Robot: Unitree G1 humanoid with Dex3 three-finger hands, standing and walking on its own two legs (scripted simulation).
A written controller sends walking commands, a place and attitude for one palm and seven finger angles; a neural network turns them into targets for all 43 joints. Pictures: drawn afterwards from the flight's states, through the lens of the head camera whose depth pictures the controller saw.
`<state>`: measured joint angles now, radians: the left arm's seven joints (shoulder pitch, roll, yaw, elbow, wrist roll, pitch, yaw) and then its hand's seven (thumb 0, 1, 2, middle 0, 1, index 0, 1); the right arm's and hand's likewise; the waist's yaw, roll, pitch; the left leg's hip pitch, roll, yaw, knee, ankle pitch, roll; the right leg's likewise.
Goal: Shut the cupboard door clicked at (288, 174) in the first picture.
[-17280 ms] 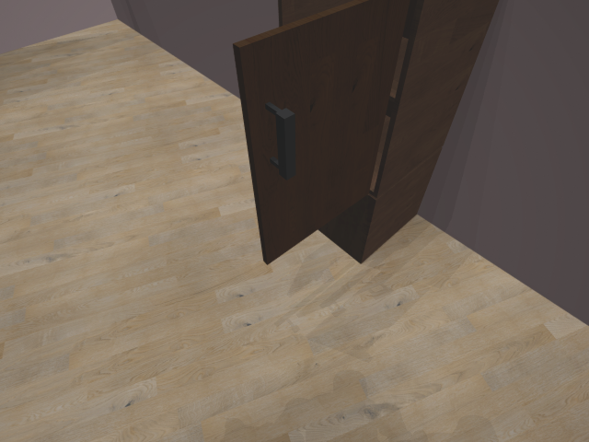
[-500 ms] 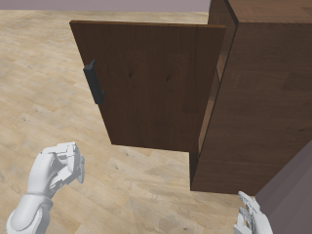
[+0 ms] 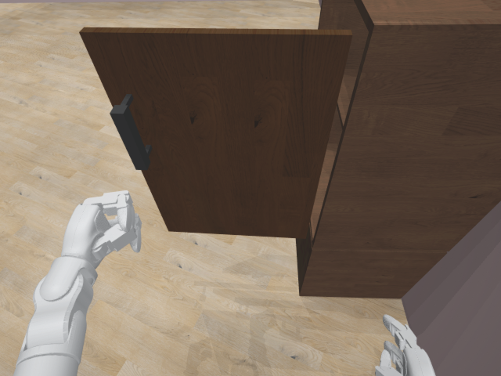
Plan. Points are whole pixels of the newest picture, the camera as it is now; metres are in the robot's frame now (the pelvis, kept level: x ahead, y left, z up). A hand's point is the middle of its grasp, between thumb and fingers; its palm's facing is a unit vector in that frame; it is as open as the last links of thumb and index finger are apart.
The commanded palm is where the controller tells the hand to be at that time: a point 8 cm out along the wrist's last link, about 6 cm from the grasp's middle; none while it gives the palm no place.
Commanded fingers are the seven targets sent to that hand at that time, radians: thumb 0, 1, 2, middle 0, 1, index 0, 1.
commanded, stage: bring the fist close to the handle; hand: left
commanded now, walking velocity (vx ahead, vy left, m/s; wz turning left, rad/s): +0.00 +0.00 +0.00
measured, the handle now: (135, 133) +0.52 +0.25 +0.09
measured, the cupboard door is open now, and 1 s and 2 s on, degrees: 88 88 78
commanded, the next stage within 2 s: push the door shut along its arc in 0.98 s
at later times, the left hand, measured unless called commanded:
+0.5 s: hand (131, 180) +0.39 +0.22 +0.10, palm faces +0.01 -1.00 -0.04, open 3.1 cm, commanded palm +0.37 +0.27 +0.10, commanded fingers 0.00 0.90 0.90 -1.30 -1.50 -1.30 -1.50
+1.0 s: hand (124, 177) +0.41 +0.24 +0.10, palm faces +0.01 -1.00 -0.01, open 3.1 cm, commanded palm +0.39 +0.28 +0.10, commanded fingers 0.00 0.90 0.90 -1.30 -1.50 -1.30 -1.50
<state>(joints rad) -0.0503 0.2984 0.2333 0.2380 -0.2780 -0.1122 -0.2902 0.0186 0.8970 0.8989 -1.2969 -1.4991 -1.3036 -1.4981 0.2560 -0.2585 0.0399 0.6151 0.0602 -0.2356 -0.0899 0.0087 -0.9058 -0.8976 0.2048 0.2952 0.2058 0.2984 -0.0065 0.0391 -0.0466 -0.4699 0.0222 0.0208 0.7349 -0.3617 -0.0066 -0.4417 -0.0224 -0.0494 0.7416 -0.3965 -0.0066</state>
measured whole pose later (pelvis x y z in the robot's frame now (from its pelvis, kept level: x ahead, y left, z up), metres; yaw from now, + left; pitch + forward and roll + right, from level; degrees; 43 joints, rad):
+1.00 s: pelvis +0.00 +0.01 +0.00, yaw -2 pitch +9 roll -1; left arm -0.51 0.43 0.39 0.82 -0.22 -0.29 -0.35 0.02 0.90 0.90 -1.30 -1.50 -1.30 -1.50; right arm 0.36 -0.27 0.01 0.64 0.05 -0.04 -0.06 0.01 -0.91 -0.90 0.20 0.29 0.20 0.30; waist -0.07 0.02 -0.06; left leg -0.57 0.04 0.04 0.77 -0.37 0.01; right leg -0.53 0.00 -0.03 0.73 -0.37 0.01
